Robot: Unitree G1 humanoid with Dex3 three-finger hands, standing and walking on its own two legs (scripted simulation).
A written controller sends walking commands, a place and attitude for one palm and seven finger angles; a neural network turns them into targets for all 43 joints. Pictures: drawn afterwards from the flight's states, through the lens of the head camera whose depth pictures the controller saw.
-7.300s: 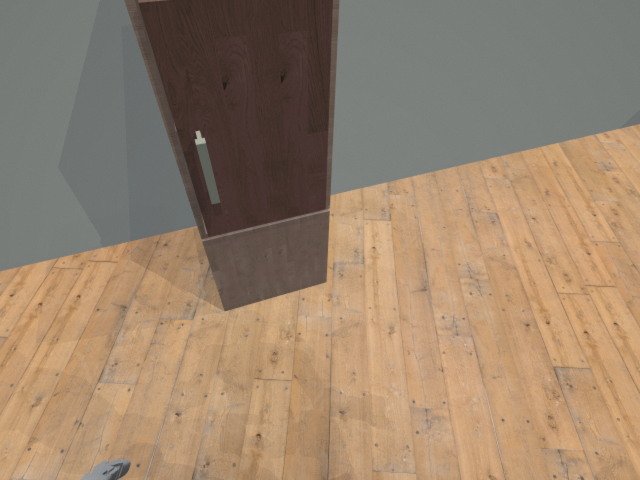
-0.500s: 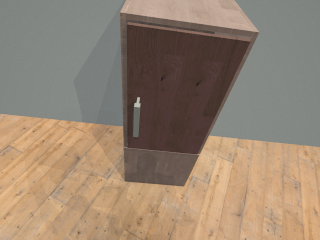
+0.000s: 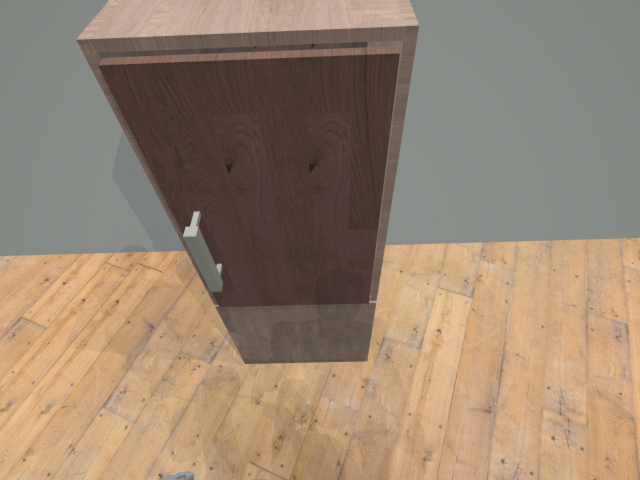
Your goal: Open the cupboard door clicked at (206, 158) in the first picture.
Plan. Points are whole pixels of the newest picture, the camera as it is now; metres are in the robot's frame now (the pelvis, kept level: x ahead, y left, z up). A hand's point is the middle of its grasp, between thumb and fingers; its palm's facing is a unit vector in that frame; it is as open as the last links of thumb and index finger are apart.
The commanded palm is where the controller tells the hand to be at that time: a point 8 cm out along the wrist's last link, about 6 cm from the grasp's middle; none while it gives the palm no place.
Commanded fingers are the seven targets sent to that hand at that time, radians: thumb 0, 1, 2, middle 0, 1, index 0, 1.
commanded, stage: come to a stop and stand still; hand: left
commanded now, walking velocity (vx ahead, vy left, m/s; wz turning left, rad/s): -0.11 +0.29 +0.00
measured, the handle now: (207, 253) +0.50 +0.22 -0.09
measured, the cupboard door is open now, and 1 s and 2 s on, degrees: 0 0 0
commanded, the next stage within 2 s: look again from close up in 1.18 s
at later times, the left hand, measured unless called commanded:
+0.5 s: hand out of the picture -0.05 +0.24 -0.17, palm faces +0.10 -0.97 -0.21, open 7.4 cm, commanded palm none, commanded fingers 0.00 0.90 0.90 -0.20 -0.30 -0.20 -0.30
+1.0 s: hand out of the picture +0.04 +0.18 -0.16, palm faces +0.08 -0.98 -0.21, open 7.2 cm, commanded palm none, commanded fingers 0.00 0.90 0.90 -0.20 -0.30 -0.20 -0.30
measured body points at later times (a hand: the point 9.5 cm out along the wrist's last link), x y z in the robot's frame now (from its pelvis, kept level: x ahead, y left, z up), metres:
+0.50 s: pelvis -0.05 +0.04 +0.01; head -0.05 +0.06 +0.46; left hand -0.05 +0.30 -0.15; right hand +0.00 -0.19 -0.13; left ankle -0.07 +0.15 -0.73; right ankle +0.00 -0.10 -0.69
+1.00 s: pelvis -0.03 +0.00 +0.00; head -0.02 +0.00 +0.45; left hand +0.03 +0.23 -0.15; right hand -0.07 -0.21 -0.16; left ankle -0.05 +0.14 -0.73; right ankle -0.04 -0.09 -0.73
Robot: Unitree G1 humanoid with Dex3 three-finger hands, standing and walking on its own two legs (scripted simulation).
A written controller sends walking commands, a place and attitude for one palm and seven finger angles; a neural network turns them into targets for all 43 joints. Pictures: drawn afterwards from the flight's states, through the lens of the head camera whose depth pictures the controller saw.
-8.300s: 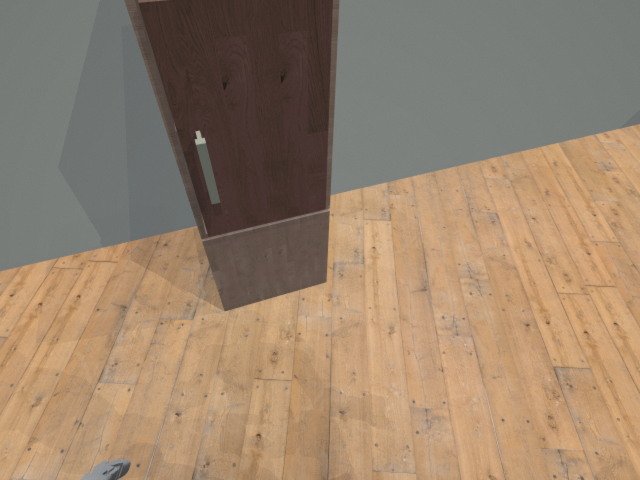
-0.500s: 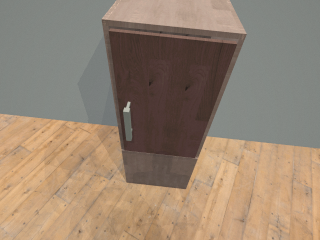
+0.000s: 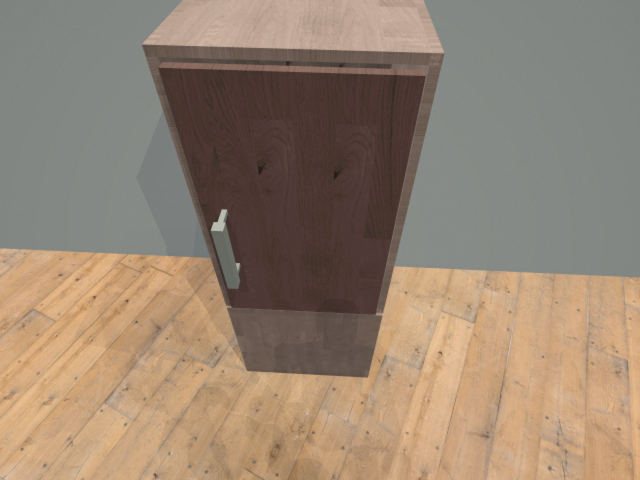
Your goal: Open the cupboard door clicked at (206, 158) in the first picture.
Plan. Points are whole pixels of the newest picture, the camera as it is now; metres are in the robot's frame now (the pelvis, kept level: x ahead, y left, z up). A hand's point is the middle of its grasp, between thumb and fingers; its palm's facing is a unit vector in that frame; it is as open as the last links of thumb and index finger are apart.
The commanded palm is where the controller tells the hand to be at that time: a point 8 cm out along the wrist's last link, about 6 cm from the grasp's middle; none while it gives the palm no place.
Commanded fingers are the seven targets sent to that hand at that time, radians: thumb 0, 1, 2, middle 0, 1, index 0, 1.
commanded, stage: come to a stop and stand still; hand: left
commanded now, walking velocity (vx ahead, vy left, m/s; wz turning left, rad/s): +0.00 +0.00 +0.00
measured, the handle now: (228, 250) +0.54 +0.19 -0.09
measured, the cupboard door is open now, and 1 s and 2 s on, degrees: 0 0 0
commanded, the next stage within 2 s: look again from close up in 0.18 s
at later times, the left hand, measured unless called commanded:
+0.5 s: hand out of the picture -0.05 +0.19 -0.18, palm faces +0.02 -0.99 -0.16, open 7.3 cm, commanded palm none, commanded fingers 0.00 0.90 0.90 -0.20 -0.30 -0.20 -0.30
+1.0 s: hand out of the picture +0.12 +0.24 -0.06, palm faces +0.25 -0.95 -0.18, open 7.4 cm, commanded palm +0.08 +0.28 -0.07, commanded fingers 0.00 0.69 0.81 -0.22 -0.44 -0.22 -0.44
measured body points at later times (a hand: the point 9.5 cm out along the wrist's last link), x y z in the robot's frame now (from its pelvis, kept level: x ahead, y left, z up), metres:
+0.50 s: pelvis -0.02 +0.03 +0.00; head -0.03 +0.03 +0.45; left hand -0.05 +0.24 -0.16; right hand +0.01 -0.21 -0.15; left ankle -0.01 +0.13 -0.74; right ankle -0.01 -0.09 -0.74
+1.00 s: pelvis -0.04 +0.05 -0.01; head -0.04 +0.04 +0.44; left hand +0.10 +0.29 -0.05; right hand +0.02 -0.20 -0.14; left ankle -0.01 +0.13 -0.74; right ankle -0.01 -0.09 -0.74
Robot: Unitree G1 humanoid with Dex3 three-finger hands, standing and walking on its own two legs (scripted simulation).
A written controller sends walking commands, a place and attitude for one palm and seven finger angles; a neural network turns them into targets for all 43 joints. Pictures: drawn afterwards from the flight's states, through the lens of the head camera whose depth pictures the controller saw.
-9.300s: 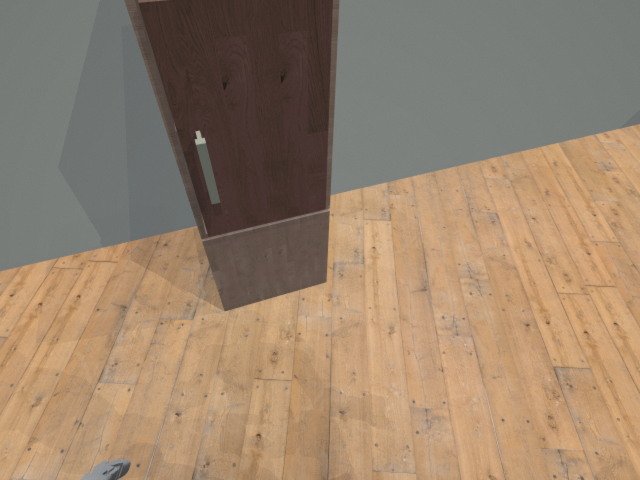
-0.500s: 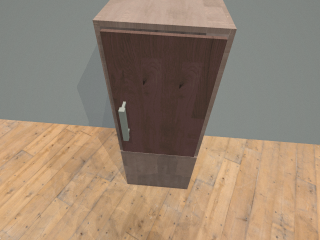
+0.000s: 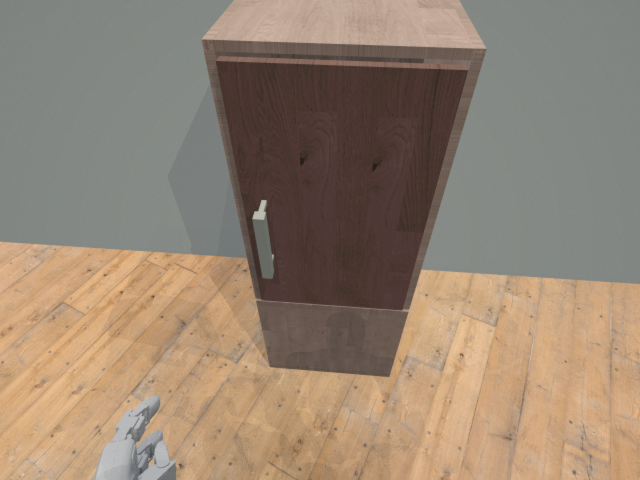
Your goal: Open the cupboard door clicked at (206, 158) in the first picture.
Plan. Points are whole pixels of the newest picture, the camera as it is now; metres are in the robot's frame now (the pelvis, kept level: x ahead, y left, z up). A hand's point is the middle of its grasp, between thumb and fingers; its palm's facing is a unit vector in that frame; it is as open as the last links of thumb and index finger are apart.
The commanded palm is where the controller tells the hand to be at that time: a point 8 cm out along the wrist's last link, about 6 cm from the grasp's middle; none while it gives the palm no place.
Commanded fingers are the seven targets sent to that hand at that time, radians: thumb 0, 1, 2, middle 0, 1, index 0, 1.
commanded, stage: raise the hand with hooked fingers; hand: left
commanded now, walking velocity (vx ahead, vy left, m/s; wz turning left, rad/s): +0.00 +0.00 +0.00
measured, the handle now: (265, 240) +0.58 +0.13 -0.09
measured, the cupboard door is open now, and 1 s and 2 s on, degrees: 0 0 0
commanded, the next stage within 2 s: move the hooked fingers beside the handle in 1.94 s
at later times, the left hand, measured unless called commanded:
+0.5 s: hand (185, 445) +0.19 +0.18 -0.06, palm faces -0.04 -0.99 -0.12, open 10.0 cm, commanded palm +0.16 +0.25 -0.06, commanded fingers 0.00 0.11 0.56 -0.26 -0.81 -0.26 -0.81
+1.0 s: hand (171, 414) +0.23 +0.22 -0.07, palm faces -0.12 -0.99 -0.06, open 12.9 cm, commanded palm +0.21 +0.28 -0.06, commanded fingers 0.00 -0.48 0.31 -0.30 -1.18 -0.30 -1.18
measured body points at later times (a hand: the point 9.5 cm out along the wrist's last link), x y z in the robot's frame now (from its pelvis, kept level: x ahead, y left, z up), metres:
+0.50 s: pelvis -0.01 -0.04 -0.12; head +0.08 -0.02 +0.32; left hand +0.18 +0.23 -0.05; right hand +0.25 -0.25 -0.18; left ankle +0.02 +0.08 -0.73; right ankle +0.02 -0.14 -0.73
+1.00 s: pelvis -0.01 -0.01 -0.11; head +0.08 +0.02 +0.33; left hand +0.23 +0.27 -0.07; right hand +0.16 -0.28 -0.17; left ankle +0.02 +0.08 -0.73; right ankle +0.02 -0.14 -0.73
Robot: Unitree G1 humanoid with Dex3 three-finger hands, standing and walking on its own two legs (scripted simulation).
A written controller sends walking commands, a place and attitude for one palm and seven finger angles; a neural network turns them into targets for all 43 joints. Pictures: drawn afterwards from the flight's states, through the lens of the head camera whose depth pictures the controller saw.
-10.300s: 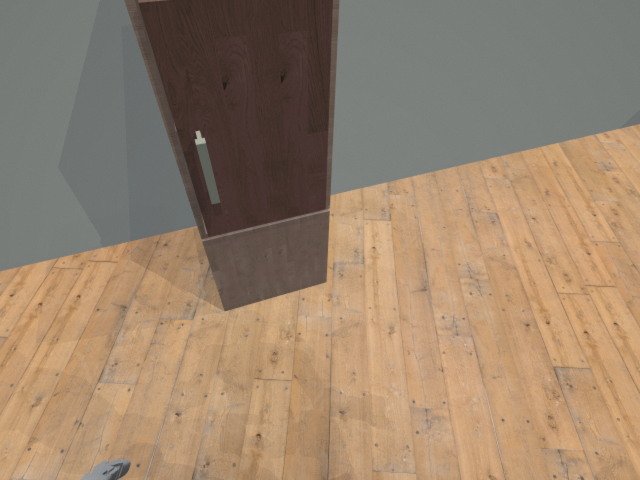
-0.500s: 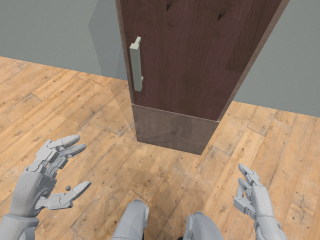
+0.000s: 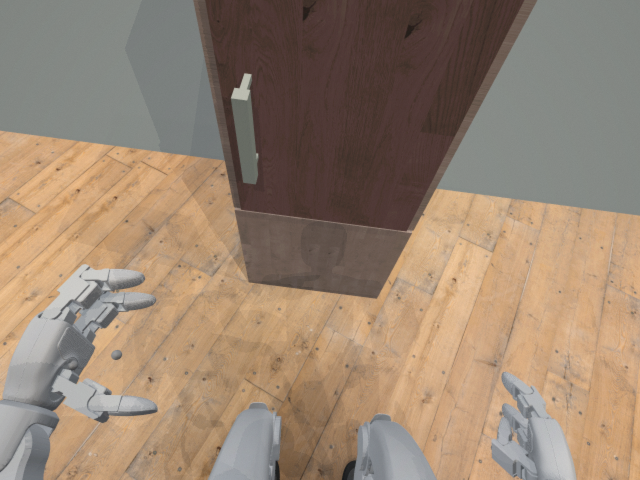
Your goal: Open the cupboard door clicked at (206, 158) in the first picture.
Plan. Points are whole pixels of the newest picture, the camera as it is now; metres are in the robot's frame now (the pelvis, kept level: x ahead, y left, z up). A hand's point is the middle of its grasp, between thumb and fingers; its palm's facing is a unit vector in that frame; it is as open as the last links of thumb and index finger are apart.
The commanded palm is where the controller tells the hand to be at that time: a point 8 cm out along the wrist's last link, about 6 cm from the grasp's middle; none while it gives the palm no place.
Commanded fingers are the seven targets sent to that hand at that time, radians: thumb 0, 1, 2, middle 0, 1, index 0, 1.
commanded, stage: raise the hand with hooked fingers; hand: left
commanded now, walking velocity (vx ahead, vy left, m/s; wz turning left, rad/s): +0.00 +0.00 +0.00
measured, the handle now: (248, 132) +0.59 +0.15 +0.02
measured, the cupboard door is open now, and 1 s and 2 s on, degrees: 0 0 0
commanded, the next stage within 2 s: move the hooked fingers beside the handle in 0.94 s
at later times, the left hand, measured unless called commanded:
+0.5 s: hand (68, 307) +0.29 +0.29 +0.04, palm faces -0.05 -1.00 -0.06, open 14.0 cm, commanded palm +0.26 +0.33 +0.05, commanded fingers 0.00 -0.50 0.30 -0.30 -1.20 -0.30 -1.20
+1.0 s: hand (85, 310) +0.28 +0.27 +0.04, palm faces -0.05 -1.00 -0.06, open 14.0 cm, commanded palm +0.27 +0.32 +0.05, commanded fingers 0.00 -0.50 0.30 -0.30 -1.20 -0.30 -1.20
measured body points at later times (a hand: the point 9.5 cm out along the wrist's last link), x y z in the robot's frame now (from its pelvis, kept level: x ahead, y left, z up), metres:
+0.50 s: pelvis +0.00 +0.01 +0.00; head +0.11 +0.04 +0.44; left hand +0.28 +0.35 +0.05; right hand +0.18 -0.24 -0.07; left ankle +0.04 +0.09 -0.62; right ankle +0.03 -0.12 -0.62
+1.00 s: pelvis +0.01 +0.00 +0.00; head +0.11 +0.03 +0.44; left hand +0.28 +0.33 +0.05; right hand +0.18 -0.25 -0.07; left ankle +0.04 +0.09 -0.62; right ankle +0.03 -0.12 -0.62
